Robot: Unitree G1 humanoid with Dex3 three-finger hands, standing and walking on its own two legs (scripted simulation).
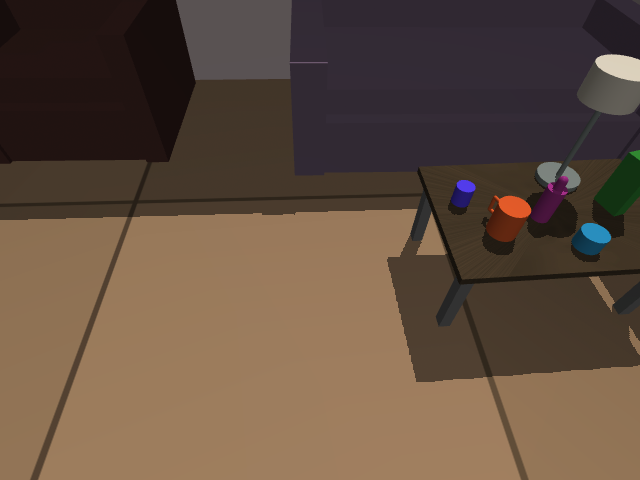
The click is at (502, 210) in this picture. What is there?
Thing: mug
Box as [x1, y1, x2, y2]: [486, 196, 530, 241]
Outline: 494,196 488,207 492,214 486,225 486,229 492,237 502,241 509,241 515,237 530,212 530,207 524,200 518,197 504,196 499,199 496,196
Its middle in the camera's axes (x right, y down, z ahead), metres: +0.57 -0.08 +1.19
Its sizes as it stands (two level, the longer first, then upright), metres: 0.127 0.093 0.109
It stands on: a support 0.35 m high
